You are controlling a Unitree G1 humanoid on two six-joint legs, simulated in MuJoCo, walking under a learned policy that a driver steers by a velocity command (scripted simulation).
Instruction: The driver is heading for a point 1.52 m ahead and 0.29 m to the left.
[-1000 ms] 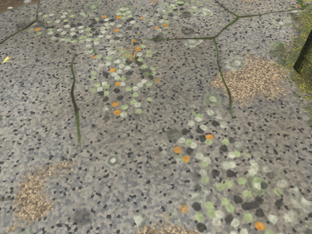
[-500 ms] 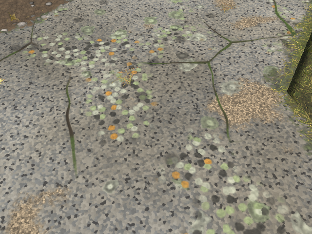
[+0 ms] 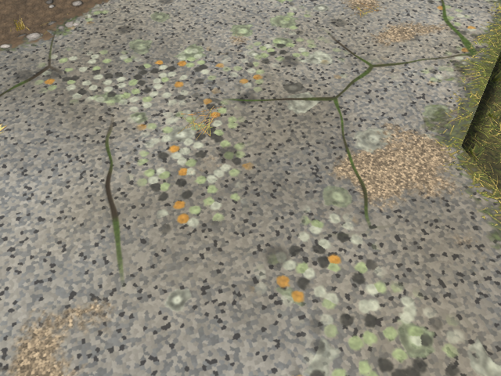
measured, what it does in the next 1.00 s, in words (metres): stands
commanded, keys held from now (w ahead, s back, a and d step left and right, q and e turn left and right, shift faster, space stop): no key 0.96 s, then w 0.04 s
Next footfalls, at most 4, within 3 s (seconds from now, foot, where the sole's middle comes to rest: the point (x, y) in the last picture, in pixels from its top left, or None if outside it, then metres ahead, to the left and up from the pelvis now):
1.70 left None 0.45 0.12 -0.77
2.26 right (299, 287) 0.76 -0.12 -0.77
2.80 left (196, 228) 0.99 0.20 -0.77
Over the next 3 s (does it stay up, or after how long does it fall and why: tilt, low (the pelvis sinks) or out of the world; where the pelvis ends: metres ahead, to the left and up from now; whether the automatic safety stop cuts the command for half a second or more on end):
stays up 0.94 0.12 0.01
